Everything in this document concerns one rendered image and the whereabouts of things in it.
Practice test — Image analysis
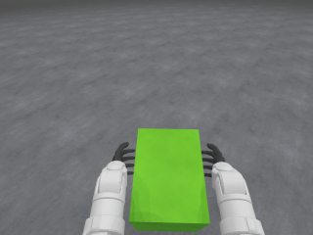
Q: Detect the robot left hand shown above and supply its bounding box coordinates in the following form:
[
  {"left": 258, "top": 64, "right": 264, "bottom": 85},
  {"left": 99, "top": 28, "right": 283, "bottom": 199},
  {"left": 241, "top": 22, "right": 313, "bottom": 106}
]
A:
[{"left": 112, "top": 142, "right": 136, "bottom": 175}]

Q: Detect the carton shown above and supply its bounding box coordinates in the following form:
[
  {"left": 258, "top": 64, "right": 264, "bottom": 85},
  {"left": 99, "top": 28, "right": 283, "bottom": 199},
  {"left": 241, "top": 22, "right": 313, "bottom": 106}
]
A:
[{"left": 129, "top": 128, "right": 210, "bottom": 232}]

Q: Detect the robot right hand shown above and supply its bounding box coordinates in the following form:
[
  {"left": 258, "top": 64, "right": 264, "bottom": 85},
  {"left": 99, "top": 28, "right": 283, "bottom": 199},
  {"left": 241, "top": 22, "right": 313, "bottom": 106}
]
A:
[{"left": 201, "top": 143, "right": 226, "bottom": 177}]

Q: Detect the robot left forearm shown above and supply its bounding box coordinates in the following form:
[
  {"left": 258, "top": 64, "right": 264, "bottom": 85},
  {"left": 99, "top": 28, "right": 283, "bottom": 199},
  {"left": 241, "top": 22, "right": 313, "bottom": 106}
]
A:
[{"left": 82, "top": 161, "right": 127, "bottom": 235}]

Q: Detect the robot right forearm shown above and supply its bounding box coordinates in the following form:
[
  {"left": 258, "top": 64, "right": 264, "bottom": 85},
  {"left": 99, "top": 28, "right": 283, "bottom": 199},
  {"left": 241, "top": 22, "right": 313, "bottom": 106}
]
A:
[{"left": 211, "top": 162, "right": 265, "bottom": 235}]

